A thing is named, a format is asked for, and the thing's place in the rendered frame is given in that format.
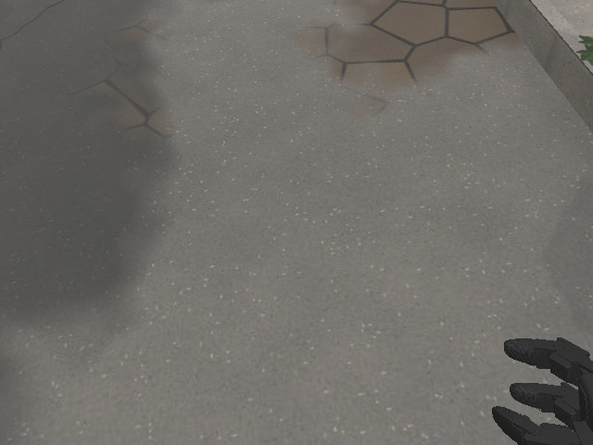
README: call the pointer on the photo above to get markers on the robot right hand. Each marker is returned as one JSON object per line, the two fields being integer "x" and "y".
{"x": 571, "y": 406}

